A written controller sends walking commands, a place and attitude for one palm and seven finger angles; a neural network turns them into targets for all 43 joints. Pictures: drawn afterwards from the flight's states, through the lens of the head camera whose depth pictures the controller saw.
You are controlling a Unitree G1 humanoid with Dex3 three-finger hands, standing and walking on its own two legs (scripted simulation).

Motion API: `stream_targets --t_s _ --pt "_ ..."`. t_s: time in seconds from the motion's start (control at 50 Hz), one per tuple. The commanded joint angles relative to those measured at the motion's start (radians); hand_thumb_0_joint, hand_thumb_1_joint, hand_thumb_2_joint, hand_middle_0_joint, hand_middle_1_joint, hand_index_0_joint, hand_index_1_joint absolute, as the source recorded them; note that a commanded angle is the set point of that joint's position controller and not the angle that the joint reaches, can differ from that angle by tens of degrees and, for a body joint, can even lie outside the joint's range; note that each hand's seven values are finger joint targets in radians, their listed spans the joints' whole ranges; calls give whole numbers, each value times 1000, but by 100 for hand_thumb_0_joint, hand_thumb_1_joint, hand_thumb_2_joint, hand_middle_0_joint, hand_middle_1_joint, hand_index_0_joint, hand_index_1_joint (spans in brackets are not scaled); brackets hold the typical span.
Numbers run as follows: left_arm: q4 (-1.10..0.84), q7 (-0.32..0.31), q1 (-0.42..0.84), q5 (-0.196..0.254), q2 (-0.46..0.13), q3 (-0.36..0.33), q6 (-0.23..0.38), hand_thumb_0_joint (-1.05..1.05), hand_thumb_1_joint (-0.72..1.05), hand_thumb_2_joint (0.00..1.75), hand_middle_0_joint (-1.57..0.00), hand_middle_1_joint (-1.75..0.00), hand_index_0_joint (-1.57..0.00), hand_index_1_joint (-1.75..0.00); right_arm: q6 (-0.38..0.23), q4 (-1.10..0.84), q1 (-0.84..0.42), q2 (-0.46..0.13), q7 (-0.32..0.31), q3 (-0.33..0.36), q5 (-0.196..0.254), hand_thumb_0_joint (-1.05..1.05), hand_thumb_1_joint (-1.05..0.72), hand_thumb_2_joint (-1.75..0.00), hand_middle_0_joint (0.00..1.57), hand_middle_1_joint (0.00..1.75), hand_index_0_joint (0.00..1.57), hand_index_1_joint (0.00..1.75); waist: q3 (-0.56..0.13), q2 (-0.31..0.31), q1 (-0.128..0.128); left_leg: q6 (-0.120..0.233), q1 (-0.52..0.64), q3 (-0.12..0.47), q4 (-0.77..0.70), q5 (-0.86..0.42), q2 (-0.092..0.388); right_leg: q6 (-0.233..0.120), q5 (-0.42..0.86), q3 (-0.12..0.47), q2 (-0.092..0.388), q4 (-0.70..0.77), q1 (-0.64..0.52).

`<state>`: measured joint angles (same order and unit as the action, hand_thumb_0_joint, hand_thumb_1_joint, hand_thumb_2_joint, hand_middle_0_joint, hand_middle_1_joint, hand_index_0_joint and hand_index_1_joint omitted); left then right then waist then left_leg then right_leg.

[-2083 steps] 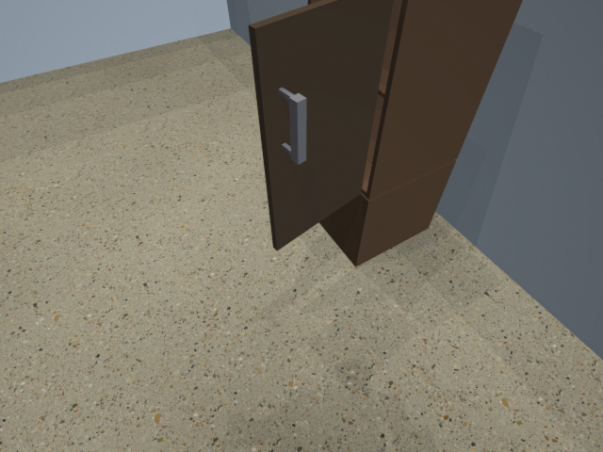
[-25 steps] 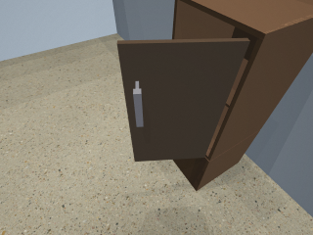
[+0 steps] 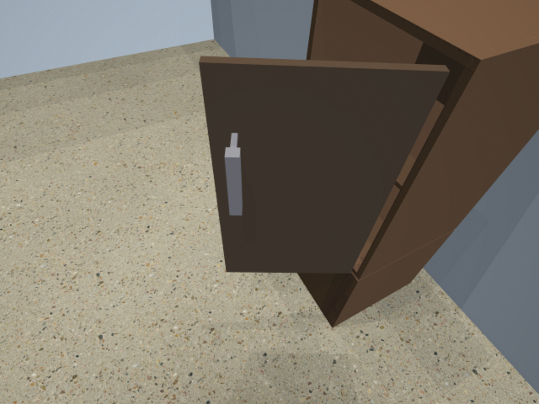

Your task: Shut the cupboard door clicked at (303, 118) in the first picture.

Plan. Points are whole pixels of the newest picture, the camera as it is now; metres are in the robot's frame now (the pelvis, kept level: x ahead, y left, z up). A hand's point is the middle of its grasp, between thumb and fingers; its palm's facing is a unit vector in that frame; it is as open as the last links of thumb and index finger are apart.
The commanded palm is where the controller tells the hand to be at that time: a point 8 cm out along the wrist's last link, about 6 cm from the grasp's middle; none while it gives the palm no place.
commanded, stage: shuffle to correct the standing spot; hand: left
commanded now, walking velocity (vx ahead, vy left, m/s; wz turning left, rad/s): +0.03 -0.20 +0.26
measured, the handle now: (235, 175) +0.46 +0.09 +0.07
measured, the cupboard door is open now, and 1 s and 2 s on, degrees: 62 62 62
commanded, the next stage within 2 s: come to a stop and stand still in 0.48 s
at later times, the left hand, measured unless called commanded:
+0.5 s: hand out of the picture +0.05 +0.12 -0.17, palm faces +0.07 -0.98 -0.21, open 7.3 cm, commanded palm none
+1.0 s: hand out of the picture +0.03 +0.05 -0.17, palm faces +0.10 -0.98 -0.18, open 7.3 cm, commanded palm none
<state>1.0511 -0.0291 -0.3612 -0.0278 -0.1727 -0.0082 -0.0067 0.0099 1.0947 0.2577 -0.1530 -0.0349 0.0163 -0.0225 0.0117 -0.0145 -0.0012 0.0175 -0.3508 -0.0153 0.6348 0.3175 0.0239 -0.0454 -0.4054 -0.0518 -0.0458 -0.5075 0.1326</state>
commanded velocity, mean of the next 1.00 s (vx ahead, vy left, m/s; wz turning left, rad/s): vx -0.02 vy -0.07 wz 0.00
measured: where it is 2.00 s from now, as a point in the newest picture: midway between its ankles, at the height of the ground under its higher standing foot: outside the picture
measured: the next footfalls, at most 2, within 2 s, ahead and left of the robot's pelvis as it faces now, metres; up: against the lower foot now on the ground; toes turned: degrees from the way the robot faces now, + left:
right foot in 0.48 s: +0.12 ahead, -0.19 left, +0.00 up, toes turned +6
left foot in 0.70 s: +0.06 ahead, -0.03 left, +0.00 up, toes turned +9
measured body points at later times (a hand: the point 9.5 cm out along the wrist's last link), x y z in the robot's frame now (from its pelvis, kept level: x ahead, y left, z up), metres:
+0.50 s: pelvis +0.01 -0.08 +0.00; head +0.04 -0.07 +0.44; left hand +0.04 +0.17 -0.16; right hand +0.05 -0.32 -0.16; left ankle +0.01 +0.09 -0.72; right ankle +0.03 -0.22 -0.73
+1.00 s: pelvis +0.04 -0.12 +0.01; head +0.07 -0.10 +0.46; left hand +0.02 +0.10 -0.15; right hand +0.12 -0.34 -0.14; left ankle +0.03 -0.04 -0.73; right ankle +0.03 -0.22 -0.73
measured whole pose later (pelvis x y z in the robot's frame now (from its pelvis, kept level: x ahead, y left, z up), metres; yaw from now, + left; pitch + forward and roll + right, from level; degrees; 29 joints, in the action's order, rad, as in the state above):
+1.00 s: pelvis +0.04 -0.12 +0.01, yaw +3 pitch +1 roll +0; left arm 1.07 -0.04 -0.28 -0.02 -0.16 -0.01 -0.01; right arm 0.00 1.05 0.17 -0.15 -0.04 0.02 -0.02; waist 0.05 -0.03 0.03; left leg 0.06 -0.21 -0.12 0.46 0.27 -0.02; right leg -0.02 -0.28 -0.08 0.01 -0.48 0.21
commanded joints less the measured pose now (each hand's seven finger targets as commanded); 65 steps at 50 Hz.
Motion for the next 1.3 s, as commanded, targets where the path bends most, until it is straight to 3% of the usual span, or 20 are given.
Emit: stream_targets --t_s 0.0,0.08,0.12,0.14,0.18,0.24,0.4,0.42,0.46,0.52,0.58,0.64,0.68,0.72,0.92,1.06,1.08,1.1,1.14,1.28 --pt "-14 -14 -154 -12 -94 -23 -2 0 90 90 -20 -30 -20 -30 -14 -93 -59 -70 -13 18 3 0 -90 -90 20 30 20 30 62 -133 33 20 -172 -58 219 173 9 -139 809 168 266 106 -70" --pt "-13 -15 -116 1 -87 -17 -8 0 90 90 -20 -30 -20 -30 -20 -34 86 -67 -18 18 -1 0 -90 -90 20 30 20 30 -12 -57 -48 44 150 -42 -107 -233 48 -63 794 51 158 -120 43" --pt "-43 -13 -121 7 -43 -11 -2 0 90 90 -20 -30 -20 -30 -21 -2 222 -198 -33 48 -6 0 -90 -90 20 30 20 30 -73 300 -77 250 394 392 -243 -733 412 40 -118 -24 32 -499 363" --pt "-52 -16 -55 -2 -86 -29 -13 0 90 90 -20 -30 -20 -30 -18 7 216 -200 -36 47 -4 0 -90 -90 20 30 20 30 -18 231 -78 273 290 419 -279 -688 456 29 -194 70 58 -612 390" --pt "-65 0 -14 -7 -64 -43 -25 0 90 90 -20 -30 -20 -30 -28 -37 100 -166 -36 43 -8 0 -90 -90 20 30 20 30 74 93 -29 228 112 314 -308 -514 400 34 -108 100 104 -634 375" --pt "-54 23 -56 -6 -16 -44 -42 0 90 90 -20 -30 -20 -30 -36 -73 17 -172 -28 47 -11 0 -90 -90 20 30 20 30 48 135 15 161 17 141 -341 -371 306 54 0 44 109 -506 275" --pt "-94 42 -33 -3 -42 -61 -30 0 90 90 -20 -30 -20 -30 -1 -115 -2 -226 -8 91 -19 0 -90 -90 20 30 20 30 0 159 16 73 -65 95 -229 12 230 66 131 -75 41 -43 72" --pt "-88 40 -68 -4 -74 -67 -24 0 90 90 -20 -30 -20 -30 4 -121 -5 -198 -5 89 -18 0 -90 -90 20 30 20 30 8 92 36 41 -123 50 -141 45 176 60 147 -54 56 40 8" --pt "-107 25 -85 -22 -209 -90 -21 0 90 90 -20 -30 -20 -30 7 -176 -31 -72 0 61 -8 0 -90 -90 20 30 20 30 10 -332 69 -18 -286 -110 319 310 -22 -80 60 327 357 283 34" --pt "-142 8 39 -21 -151 -80 -19 0 90 90 -20 -30 -20 -30 8 -175 -23 -100 -3 64 -7 0 -90 -90 20 30 20 30 -28 -266 24 3 -246 -34 540 230 29 -166 152 249 308 235 111" --pt "-152 1 73 -22 -125 -63 -16 0 90 90 -20 -30 -20 -30 1 -159 -6 -60 6 45 -4 0 -90 -90 20 30 20 30 -3 -162 4 -10 -94 -82 290 183 21 -156 331 149 261 152 179" --pt "-113 -4 45 7 -112 -46 -6 0 90 90 -20 -30 -20 -30 -15 -112 73 -19 9 13 -1 0 -90 -90 20 30 20 30 -16 -62 -23 -16 156 -87 -130 -50 -6 -90 265 131 216 83 211" --pt "-99 4 -10 22 -40 -27 2 0 90 90 -20 -30 -20 -30 -37 -103 74 -108 7 15 -4 0 -90 -90 20 30 20 30 -14 163 12 63 198 182 -298 -229 192 12 130 66 111 -2 231" --pt "-67 -4 -7 12 -32 -19 6 0 90 90 -20 -30 -20 -30 -36 -106 -15 -118 0 9 -1 0 -90 -90 20 30 20 30 14 253 41 117 68 192 -314 -369 227 40 114 29 102 22 90" --pt "-21 -14 15 7 -99 -24 14 0 90 90 -20 -30 -20 -30 -18 -79 -5 -103 -8 21 11 0 -90 -90 20 30 20 30 -47 -22 13 31 202 16 -210 -409 110 -6 549 115 205 57 38" --pt "-41 -16 33 7 -91 -21 7 0 90 90 -20 -30 -20 -30 -9 -85 -22 -91 3 16 7 0 -90 -90 20 30 20 30 -19 -28 12 26 169 19 -227 -247 95 -12 390 133 204 77 91" --pt "-24 -52 -52 3 -103 -12 24 0 90 90 -20 -30 -20 -30 -22 -158 -78 -150 9 27 25 0 -90 -90 20 30 20 30 -44 27 22 2 193 -6 -55 -349 111 17 685 177 231 74 99" --pt "-80 -45 18 7 -158 -16 37 0 90 90 -20 -30 -20 -30 -13 -172 -13 -101 20 21 19 0 -90 -90 20 30 20 30 -107 -33 -19 -1 130 -8 -74 -70 46 -30 487 217 269 81 46" --pt "-105 -35 54 8 -158 -19 53 0 90 90 -20 -30 -20 -30 -11 -175 4 -77 27 14 11 0 -90 -90 20 30 20 30 -94 -50 -28 -5 121 -16 -116 -18 18 -77 492 224 289 83 42" --pt "-112 -17 60 12 -106 1 27 0 90 90 -20 -30 -20 -30 -26 -172 15 -134 23 4 3 0 -90 -90 20 30 20 30 75 4 -2 43 67 87 -289 -35 96 -13 103 101 146 89 131"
